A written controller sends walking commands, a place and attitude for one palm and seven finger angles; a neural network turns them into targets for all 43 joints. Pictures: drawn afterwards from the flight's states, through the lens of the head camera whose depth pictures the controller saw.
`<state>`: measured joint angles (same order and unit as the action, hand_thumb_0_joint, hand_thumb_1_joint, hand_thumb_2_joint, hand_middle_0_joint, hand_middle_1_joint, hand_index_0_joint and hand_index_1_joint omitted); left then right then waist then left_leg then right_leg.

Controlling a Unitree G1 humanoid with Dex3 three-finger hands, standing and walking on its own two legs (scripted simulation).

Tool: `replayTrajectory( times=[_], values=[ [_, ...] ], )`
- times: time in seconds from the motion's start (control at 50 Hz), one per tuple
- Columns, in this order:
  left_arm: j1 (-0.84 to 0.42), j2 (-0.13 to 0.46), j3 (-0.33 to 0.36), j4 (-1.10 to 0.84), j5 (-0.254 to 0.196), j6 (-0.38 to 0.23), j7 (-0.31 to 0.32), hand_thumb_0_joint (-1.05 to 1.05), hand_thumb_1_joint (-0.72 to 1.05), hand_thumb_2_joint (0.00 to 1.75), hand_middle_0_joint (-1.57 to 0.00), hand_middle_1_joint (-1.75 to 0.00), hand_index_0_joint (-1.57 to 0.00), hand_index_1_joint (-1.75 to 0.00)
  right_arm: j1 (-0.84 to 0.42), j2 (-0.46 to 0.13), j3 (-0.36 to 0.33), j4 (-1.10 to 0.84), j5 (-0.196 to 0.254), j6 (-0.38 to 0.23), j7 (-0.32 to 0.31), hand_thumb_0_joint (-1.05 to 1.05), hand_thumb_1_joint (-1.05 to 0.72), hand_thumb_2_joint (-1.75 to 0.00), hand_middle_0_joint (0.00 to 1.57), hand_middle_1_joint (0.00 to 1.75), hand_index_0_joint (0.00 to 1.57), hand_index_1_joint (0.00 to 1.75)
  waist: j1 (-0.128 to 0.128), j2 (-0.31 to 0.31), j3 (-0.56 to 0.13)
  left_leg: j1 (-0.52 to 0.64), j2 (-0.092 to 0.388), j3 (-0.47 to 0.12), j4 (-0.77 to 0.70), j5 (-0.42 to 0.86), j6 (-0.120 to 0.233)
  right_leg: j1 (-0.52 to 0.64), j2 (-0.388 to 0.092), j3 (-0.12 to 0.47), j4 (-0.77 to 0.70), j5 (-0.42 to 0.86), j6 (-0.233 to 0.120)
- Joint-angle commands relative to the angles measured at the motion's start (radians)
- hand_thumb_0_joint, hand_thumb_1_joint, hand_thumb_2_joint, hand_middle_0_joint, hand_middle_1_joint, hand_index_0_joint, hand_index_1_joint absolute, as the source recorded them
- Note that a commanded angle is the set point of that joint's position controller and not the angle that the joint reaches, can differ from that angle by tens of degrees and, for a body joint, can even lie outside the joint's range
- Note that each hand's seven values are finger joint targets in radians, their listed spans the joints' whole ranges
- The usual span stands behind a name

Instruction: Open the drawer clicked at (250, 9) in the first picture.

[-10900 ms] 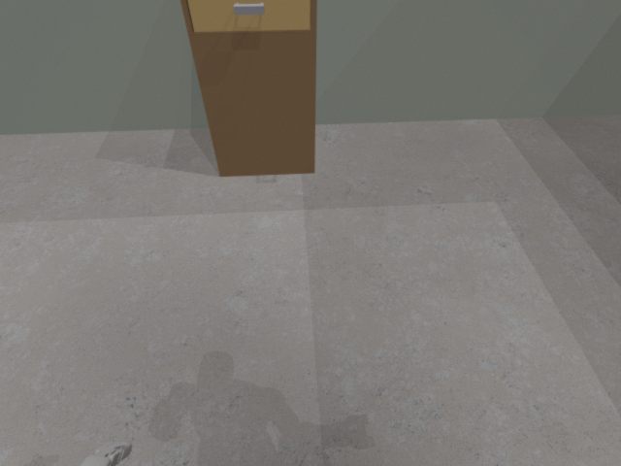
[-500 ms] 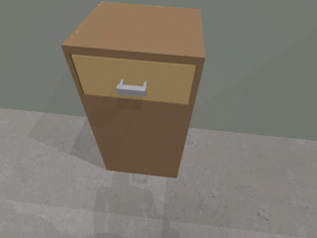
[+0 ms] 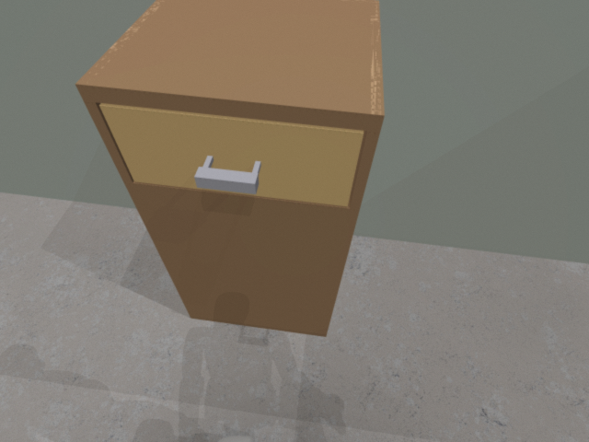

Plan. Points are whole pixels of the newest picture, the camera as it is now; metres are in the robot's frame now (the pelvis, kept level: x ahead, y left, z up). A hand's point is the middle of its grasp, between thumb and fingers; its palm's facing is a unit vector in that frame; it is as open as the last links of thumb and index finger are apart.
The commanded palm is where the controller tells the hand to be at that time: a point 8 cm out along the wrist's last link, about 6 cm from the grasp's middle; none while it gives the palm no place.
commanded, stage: come to a stop and stand still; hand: left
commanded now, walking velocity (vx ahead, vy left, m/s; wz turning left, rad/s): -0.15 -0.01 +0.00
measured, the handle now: (230, 171) +0.53 +0.16 +0.03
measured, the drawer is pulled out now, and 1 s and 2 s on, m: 0.00 0.00 0.00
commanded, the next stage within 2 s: look again from close up in 1.10 s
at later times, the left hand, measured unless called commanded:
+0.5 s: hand out of the picture +0.03 +0.17 -0.16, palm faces -0.02 -0.97 -0.24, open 7.4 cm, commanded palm none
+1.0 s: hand out of the picture -0.07 +0.17 -0.16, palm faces +0.01 -0.98 -0.17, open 7.3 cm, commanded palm none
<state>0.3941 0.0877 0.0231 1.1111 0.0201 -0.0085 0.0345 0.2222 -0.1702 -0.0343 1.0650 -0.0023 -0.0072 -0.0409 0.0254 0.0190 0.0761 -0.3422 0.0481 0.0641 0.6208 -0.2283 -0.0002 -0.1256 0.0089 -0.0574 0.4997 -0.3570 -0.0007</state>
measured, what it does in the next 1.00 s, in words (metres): steps on the spot: left foot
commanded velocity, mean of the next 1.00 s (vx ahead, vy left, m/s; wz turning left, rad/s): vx -0.03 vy -0.02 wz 0.00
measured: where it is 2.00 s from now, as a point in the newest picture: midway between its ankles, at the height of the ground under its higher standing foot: outside the picture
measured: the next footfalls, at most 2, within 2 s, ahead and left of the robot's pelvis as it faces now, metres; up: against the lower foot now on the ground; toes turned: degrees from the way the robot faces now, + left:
left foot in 0.56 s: +0.00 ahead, +0.11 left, +0.00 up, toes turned +0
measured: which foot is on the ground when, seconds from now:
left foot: down 0.00-0.34, up 0.36-0.54, down 0.56-1.00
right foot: down 0.00-1.00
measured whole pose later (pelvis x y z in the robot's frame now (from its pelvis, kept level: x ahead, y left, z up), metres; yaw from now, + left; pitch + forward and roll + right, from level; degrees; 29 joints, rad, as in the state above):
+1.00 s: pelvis -0.05 +0.01 +0.01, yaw -3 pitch -1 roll +0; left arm 0.32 0.15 0.01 1.14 0.01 0.01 0.03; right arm 0.29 -0.12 0.00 1.15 -0.01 0.00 -0.03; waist 0.01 -0.01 0.02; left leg -0.17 0.00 0.05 0.39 -0.20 0.02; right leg -0.17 -0.03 -0.05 0.38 -0.19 0.01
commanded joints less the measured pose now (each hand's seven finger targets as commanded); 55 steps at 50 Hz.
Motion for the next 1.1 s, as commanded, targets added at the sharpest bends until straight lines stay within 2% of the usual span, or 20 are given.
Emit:
replayTrajectory(
  times=[0.0,0.02,0.04,0.12,0.18,0.22,0.26,0.28,0.3,0.32,0.34,0.36,0.44,0.48,0.54,0.58,0.62,0.74,0.86,1.08],
  values=[
    [0.057,0.100,0.014,-0.062,-0.007,0.003,0.025,0.00,0.90,0.90,-0.20,-0.30,-0.20,-0.30,0.143,-0.110,-0.012,-0.010,-0.006,-0.011,-0.002,0.00,-0.90,-0.90,0.20,0.30,0.20,0.30,-0.033,0.067,-0.102,0.269,0.190,-0.156,-0.149,0.662,0.090,-0.150,-0.077,0.051,0.018,0.203,0.005],
    [0.062,0.087,0.010,-0.060,0.000,0.007,0.029,0.00,0.90,0.90,-0.20,-0.30,-0.20,-0.30,0.114,-0.119,-0.014,-0.020,-0.007,-0.004,-0.004,0.00,-0.90,-0.90,0.20,0.30,0.20,0.30,-0.026,0.072,-0.059,0.223,0.208,-0.148,-0.166,0.664,0.107,-0.130,-0.057,0.048,0.010,0.091,0.010],
    [0.059,0.085,0.007,-0.052,0.001,0.013,0.029,0.00,0.90,0.90,-0.20,-0.30,-0.20,-0.30,0.074,-0.113,-0.010,-0.023,-0.005,-0.003,-0.007,0.00,-0.90,-0.90,0.20,0.30,0.20,0.30,-0.016,0.128,-0.025,0.195,0.206,-0.162,-0.192,0.692,0.117,-0.120,-0.060,0.039,0.024,0.084,0.015],
    [0.062,0.114,0.008,-0.059,-0.001,0.021,0.026,0.00,0.90,0.90,-0.20,-0.30,-0.20,-0.30,0.041,-0.132,-0.021,-0.045,-0.006,0.004,-0.016,0.00,-0.90,-0.90,0.20,0.30,0.20,0.30,-0.017,0.106,-0.087,0.286,0.219,-0.166,-0.176,0.847,0.139,-0.139,-0.065,0.049,0.084,0.073,0.020],
    [0.015,0.129,0.017,-0.102,0.004,0.033,0.016,0.00,0.90,0.90,-0.20,-0.30,-0.20,-0.30,0.036,-0.163,-0.040,-0.063,-0.012,0.013,-0.016,0.00,-0.90,-0.90,0.20,0.30,0.20,0.30,-0.030,0.101,-0.135,0.309,0.268,-0.195,-0.197,0.788,0.182,-0.183,-0.049,0.041,0.184,-0.069,0.018],
    [0.011,0.128,0.025,-0.122,0.004,0.039,0.011,0.00,0.90,0.90,-0.20,-0.30,-0.20,-0.30,-0.001,-0.168,-0.048,-0.076,-0.016,0.019,-0.012,0.00,-0.90,-0.90,0.20,0.30,0.20,0.30,-0.018,0.098,-0.153,0.256,0.282,-0.185,-0.203,0.662,0.194,-0.168,-0.055,0.045,0.205,-0.099,0.012],
    [0.037,0.125,0.030,-0.125,0.009,0.037,0.006,0.00,0.90,0.90,-0.20,-0.30,-0.20,-0.30,-0.047,-0.152,-0.046,-0.093,-0.017,0.025,-0.003,0.00,-0.90,-0.90,0.20,0.30,0.20,0.30,0.012,0.047,-0.153,0.136,0.225,-0.137,-0.166,0.436,0.144,-0.067,-0.062,0.047,0.058,0.057,0.009],
    [0.039,0.146,0.030,-0.131,0.016,0.030,0.006,0.00,0.90,0.90,-0.20,-0.30,-0.20,-0.30,-0.059,-0.127,-0.044,-0.100,-0.014,0.029,0.003,0.00,-0.90,-0.90,0.20,0.30,0.20,0.30,0.016,-0.051,-0.146,0.094,0.152,-0.097,-0.110,0.268,0.091,-0.047,-0.087,0.098,-0.067,0.214,0.005],
    [0.000,0.199,0.037,-0.149,0.023,0.027,0.008,0.00,0.90,0.90,-0.20,-0.30,-0.20,-0.30,-0.050,-0.075,-0.039,-0.113,-0.008,0.037,0.010,0.00,-0.90,-0.90,0.20,0.30,0.20,0.30,-0.004,-0.226,-0.116,0.020,0.042,-0.014,-0.038,0.011,0.032,-0.067,-0.196,0.226,-0.152,0.272,-0.020],
    [-0.053,0.236,0.036,-0.163,0.016,0.025,0.008,0.00,0.90,0.90,-0.20,-0.30,-0.20,-0.30,-0.062,-0.041,-0.030,-0.120,-0.010,0.050,0.020,0.00,-0.90,-0.90,0.20,0.30,0.20,0.30,-0.011,-0.304,-0.065,-0.010,-0.024,0.017,0.038,-0.177,0.001,-0.136,-0.295,0.287,-0.221,0.250,-0.075],
    [-0.090,0.225,0.030,-0.173,0.014,0.020,0.009,0.00,0.90,0.90,-0.20,-0.30,-0.20,-0.30,-0.087,-0.041,-0.028,-0.119,-0.014,0.059,0.024,0.00,-0.90,-0.90,0.20,0.30,0.20,0.30,-0.006,-0.272,-0.049,0.005,-0.012,-0.029,0.137,-0.238,0.003,-0.197,-0.308,0.294,-0.243,0.223,-0.123],
    [-0.119,0.214,0.029,-0.182,0.016,0.017,0.011,0.00,0.90,0.90,-0.20,-0.30,-0.20,-0.30,-0.085,-0.036,-0.029,-0.116,-0.016,0.062,0.026,0.00,-0.90,-0.90,0.20,0.30,0.20,0.30,-0.017,-0.256,-0.021,-0.007,0.001,-0.054,0.187,-0.241,0.006,-0.225,-0.293,0.278,-0.245,0.211,-0.139],
    [-0.131,0.220,0.023,-0.168,0.007,0.000,0.005,0.00,0.90,0.90,-0.20,-0.30,-0.20,-0.30,-0.019,-0.034,-0.014,-0.071,-0.012,0.042,0.023,0.00,-0.90,-0.90,0.20,0.30,0.20,0.30,-0.036,-0.128,-0.061,-0.004,-0.005,-0.033,0.100,-0.184,-0.010,-0.067,-0.234,0.182,-0.130,0.529,-0.148],
    [-0.108,0.231,0.022,-0.148,0.002,-0.003,0.004,0.00,0.90,0.90,-0.20,-0.30,-0.20,-0.30,0.004,-0.040,-0.007,-0.051,-0.008,0.031,0.018,0.00,-0.90,-0.90,0.20,0.30,0.20,0.30,-0.031,-0.121,-0.090,0.046,0.000,-0.027,-0.067,-0.105,-0.017,0.000,-0.220,0.159,-0.083,0.600,-0.126],
    [-0.097,0.195,0.014,-0.124,-0.013,-0.004,0.000,0.00,0.90,0.90,-0.20,-0.30,-0.20,-0.30,0.023,-0.090,0.002,-0.021,-0.014,0.005,0.005,0.00,-0.90,-0.90,0.20,0.30,0.20,0.30,-0.015,0.000,-0.126,0.209,0.090,-0.114,-0.190,0.334,0.013,-0.046,-0.135,0.107,-0.064,0.484,-0.025],
    [-0.107,0.183,0.010,-0.106,-0.009,0.000,0.000,0.00,0.90,0.90,-0.20,-0.30,-0.20,-0.30,0.014,-0.091,0.008,-0.004,-0.015,0.004,0.004,0.00,-0.90,-0.90,0.20,0.30,0.20,0.30,-0.006,0.009,-0.090,0.173,0.098,-0.112,-0.207,0.259,0.011,-0.043,-0.119,0.103,-0.114,0.360,-0.006],
    [-0.120,0.190,0.008,-0.082,-0.010,0.005,-0.003,0.00,0.90,0.90,-0.20,-0.30,-0.20,-0.30,0.019,-0.085,0.015,0.011,-0.012,0.001,0.008,0.00,-0.90,-0.90,0.20,0.30,0.20,0.30,-0.006,0.084,-0.057,0.113,0.091,-0.126,-0.278,0.149,0.015,0.003,-0.110,0.087,-0.131,0.249,-0.004],
    [-0.102,0.176,-0.002,-0.042,-0.009,0.004,-0.005,0.00,0.90,0.90,-0.20,-0.30,-0.20,-0.30,0.062,-0.082,0.020,0.035,-0.014,0.005,0.010,0.00,-0.90,-0.90,0.20,0.30,0.20,0.30,-0.014,0.002,-0.004,0.095,0.065,-0.120,-0.330,-0.029,0.011,-0.028,-0.110,0.101,-0.202,0.123,-0.007],
    [-0.064,0.154,-0.005,-0.022,-0.005,0.001,-0.003,0.00,0.90,0.90,-0.20,-0.30,-0.20,-0.30,0.098,-0.077,0.018,0.045,-0.014,0.004,0.009,0.00,-0.90,-0.90,0.20,0.30,0.20,0.30,-0.020,-0.038,0.016,0.097,0.060,-0.119,-0.348,-0.078,0.016,-0.065,-0.110,0.098,-0.208,0.096,-0.004],
    [0.003,0.123,-0.011,0.007,-0.002,-0.005,0.004,0.00,0.90,0.90,-0.20,-0.30,-0.20,-0.30,0.130,-0.061,0.020,0.052,-0.008,-0.006,0.004,0.00,-0.90,-0.90,0.20,0.30,0.20,0.30,-0.022,-0.013,0.003,0.121,0.065,-0.121,-0.341,-0.014,0.025,-0.072,-0.113,0.088,-0.186,0.164,-0.003]
  ],
)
